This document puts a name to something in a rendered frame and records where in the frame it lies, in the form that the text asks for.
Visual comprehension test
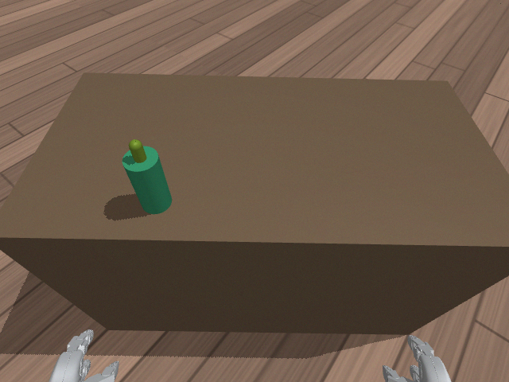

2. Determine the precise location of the right robot hand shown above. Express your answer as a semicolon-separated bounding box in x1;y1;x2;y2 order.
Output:
383;335;452;382

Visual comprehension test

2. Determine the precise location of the left robot hand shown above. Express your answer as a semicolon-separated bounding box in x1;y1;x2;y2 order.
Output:
49;329;119;382

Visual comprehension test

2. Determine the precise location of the bottle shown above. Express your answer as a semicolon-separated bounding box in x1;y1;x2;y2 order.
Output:
122;139;172;214

